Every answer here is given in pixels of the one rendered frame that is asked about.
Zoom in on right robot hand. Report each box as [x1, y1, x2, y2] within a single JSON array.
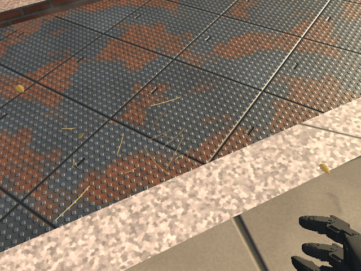
[[291, 215, 361, 271]]

